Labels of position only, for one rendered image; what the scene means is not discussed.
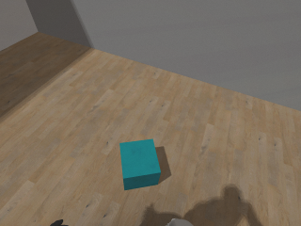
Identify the carton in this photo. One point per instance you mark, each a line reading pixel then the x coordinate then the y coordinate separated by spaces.
pixel 140 165

